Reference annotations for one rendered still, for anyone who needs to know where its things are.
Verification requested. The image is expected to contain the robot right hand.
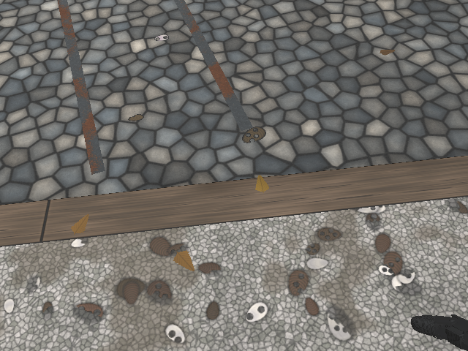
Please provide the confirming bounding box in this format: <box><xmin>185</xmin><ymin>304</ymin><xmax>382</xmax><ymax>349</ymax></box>
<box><xmin>411</xmin><ymin>314</ymin><xmax>468</xmax><ymax>351</ymax></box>

